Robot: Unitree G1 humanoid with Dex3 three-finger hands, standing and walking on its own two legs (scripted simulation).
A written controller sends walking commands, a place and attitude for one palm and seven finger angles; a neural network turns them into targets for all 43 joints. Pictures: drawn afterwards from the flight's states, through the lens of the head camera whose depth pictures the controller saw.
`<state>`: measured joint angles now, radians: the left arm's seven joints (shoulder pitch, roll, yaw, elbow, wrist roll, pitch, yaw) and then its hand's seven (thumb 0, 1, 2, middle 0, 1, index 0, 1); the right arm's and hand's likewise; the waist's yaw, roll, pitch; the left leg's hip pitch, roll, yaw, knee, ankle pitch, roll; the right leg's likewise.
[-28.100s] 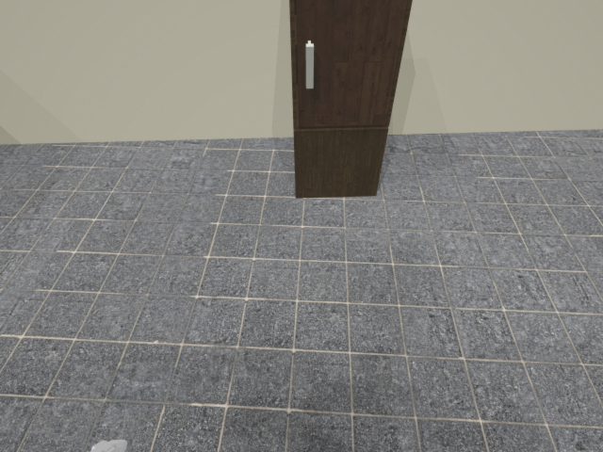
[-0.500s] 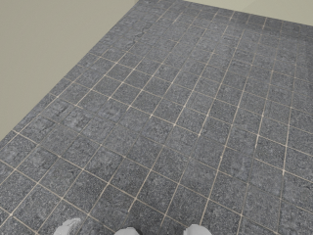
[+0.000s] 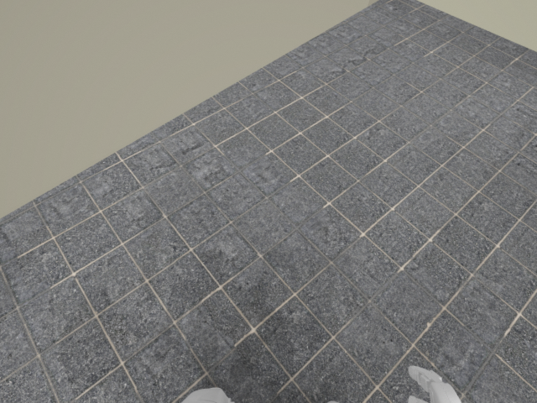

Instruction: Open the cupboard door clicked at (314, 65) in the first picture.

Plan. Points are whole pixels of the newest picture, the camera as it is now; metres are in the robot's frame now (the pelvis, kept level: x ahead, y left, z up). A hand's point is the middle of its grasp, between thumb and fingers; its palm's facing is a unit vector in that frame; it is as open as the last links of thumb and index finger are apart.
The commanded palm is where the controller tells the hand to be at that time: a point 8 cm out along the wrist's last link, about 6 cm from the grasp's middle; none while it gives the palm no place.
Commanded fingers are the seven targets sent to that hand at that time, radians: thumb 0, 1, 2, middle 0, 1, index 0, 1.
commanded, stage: turn to face it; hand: left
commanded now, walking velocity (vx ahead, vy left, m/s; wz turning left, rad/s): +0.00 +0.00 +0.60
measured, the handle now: out of the picture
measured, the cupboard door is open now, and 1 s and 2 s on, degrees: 49 49 49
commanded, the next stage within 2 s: none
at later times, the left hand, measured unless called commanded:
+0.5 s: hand out of the picture +0.07 +0.14 -0.13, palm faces +0.26 -0.93 -0.27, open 7.3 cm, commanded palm none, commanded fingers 0.00 0.90 0.90 -0.20 -0.30 -0.20 -0.30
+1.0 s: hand out of the picture +0.03 +0.17 -0.14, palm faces +0.54 -0.79 -0.28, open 7.4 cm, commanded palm none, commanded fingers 0.00 0.90 0.90 -0.20 -0.30 -0.20 -0.30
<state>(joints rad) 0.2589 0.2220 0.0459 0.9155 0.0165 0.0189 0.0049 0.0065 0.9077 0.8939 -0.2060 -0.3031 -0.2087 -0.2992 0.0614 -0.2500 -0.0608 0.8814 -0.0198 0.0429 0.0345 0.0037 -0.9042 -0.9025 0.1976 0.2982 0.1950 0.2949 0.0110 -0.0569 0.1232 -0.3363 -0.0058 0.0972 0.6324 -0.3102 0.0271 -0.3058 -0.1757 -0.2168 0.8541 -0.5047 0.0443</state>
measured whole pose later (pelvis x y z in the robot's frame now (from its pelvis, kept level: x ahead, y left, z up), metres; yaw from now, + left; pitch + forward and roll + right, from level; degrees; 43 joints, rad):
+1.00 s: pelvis +0.06 -0.07 +0.02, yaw +34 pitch +2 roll +0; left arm 0.14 0.24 0.07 0.87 0.01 0.05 0.00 0.01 0.91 0.89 -0.20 -0.30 -0.20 -0.30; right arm 0.15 -0.23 -0.05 0.91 -0.03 0.04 0.01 0.00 -0.90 -0.90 0.20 0.30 0.20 0.30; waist -0.01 0.01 0.10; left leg -0.31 -0.01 -0.03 0.53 -0.25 0.00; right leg -0.45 -0.08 -0.02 0.89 -0.44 0.08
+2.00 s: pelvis +0.15 -0.09 +0.02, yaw +71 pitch +1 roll +2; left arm 0.16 0.17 0.03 0.85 0.02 0.01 0.02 0.00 0.91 0.89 -0.20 -0.30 -0.21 -0.30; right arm 0.16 -0.27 -0.09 0.94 -0.02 0.09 0.02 0.00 -0.90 -0.90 0.20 0.30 0.20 0.30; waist -0.03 0.05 0.11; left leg -0.51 -0.03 -0.03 1.15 -0.46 -0.05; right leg -0.25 -0.07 -0.13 0.58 -0.35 -0.02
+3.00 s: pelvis +0.20 -0.05 +0.02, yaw +97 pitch +0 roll +2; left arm 0.28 0.17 0.04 0.99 0.03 -0.04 0.01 0.00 0.92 0.89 -0.20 -0.30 -0.21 -0.30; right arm 0.17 -0.21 -0.06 1.03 -0.02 0.07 0.03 0.00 -0.91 -0.90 0.20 0.30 0.19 0.29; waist 0.03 -0.01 0.07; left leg -0.42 0.02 0.04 0.92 -0.42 -0.04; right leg -0.14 -0.10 -0.22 0.45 -0.31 -0.01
